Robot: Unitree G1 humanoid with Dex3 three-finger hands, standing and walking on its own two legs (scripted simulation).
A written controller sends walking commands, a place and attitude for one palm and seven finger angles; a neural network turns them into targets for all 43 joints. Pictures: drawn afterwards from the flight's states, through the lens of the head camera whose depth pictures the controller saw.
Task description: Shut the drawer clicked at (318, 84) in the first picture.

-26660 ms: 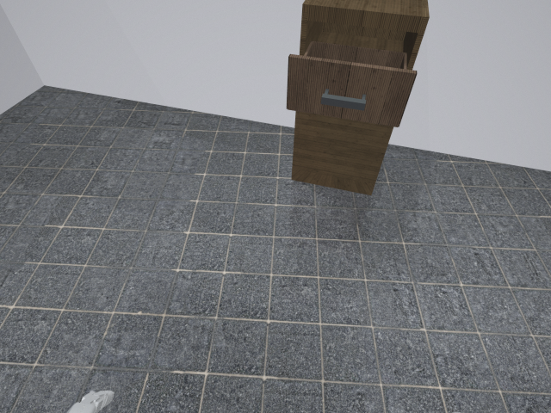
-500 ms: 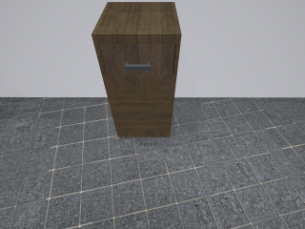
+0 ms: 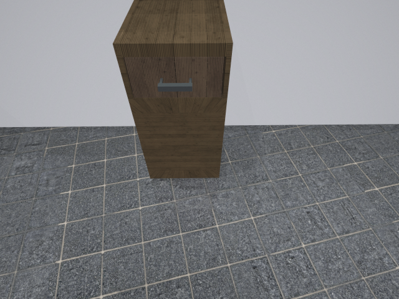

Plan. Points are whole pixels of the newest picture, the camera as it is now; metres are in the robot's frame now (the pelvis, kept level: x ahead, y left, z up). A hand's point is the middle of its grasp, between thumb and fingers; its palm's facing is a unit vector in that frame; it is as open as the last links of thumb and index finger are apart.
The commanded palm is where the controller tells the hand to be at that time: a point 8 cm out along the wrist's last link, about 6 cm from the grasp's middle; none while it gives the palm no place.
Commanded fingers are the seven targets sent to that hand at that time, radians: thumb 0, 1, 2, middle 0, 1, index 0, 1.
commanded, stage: look to check the result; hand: left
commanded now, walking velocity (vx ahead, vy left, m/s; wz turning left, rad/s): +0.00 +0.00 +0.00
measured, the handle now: (175, 83) +0.87 +0.14 -0.07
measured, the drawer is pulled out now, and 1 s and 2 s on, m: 0.00 0.00 0.00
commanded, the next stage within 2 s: stand and wait in 0.36 s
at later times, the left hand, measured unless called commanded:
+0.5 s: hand out of the picture +0.01 +0.17 -0.17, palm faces +0.04 -0.98 -0.21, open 7.4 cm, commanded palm none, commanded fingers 0.00 0.90 0.90 -0.20 -0.30 -0.20 -0.30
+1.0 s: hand out of the picture +0.03 +0.18 -0.17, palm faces +0.03 -0.97 -0.23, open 7.4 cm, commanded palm none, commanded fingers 0.00 0.90 0.90 -0.20 -0.30 -0.20 -0.30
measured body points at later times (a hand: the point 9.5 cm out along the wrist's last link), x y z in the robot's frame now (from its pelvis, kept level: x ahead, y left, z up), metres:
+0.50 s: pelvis +0.01 -0.01 +0.00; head +0.02 -0.02 +0.45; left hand +0.01 +0.22 -0.16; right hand +0.01 -0.23 -0.16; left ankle +0.03 +0.11 -0.74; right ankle +0.00 -0.10 -0.74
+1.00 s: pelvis +0.01 -0.01 +0.00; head +0.03 -0.02 +0.45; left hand +0.03 +0.23 -0.15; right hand +0.03 -0.25 -0.16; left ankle +0.03 +0.11 -0.74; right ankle +0.00 -0.10 -0.74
